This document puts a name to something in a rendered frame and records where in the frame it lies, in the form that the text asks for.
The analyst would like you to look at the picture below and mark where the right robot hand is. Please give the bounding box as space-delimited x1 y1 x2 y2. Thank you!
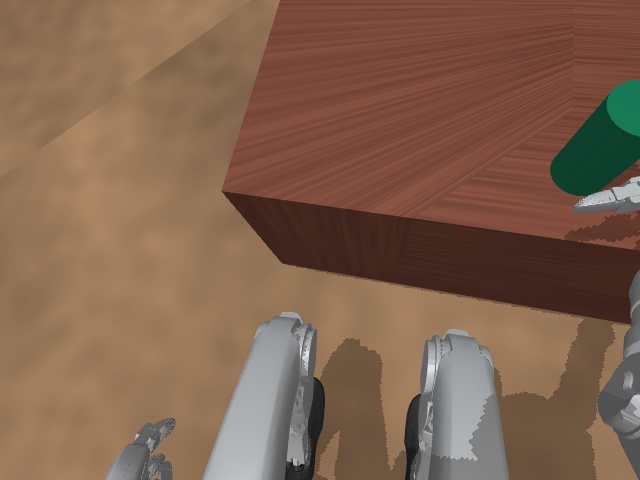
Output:
573 176 640 214

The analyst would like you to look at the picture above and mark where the left robot foot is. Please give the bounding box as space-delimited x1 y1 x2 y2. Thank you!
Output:
285 377 325 480

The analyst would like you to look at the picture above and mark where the right robot foot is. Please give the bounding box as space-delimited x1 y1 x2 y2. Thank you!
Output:
404 394 421 480

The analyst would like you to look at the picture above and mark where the can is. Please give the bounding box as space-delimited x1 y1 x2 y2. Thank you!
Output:
550 80 640 196

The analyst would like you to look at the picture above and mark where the left robot hand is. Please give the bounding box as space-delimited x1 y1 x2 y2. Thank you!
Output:
105 418 176 480

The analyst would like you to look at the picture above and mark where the right robot arm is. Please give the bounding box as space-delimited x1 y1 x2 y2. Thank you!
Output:
598 270 640 480

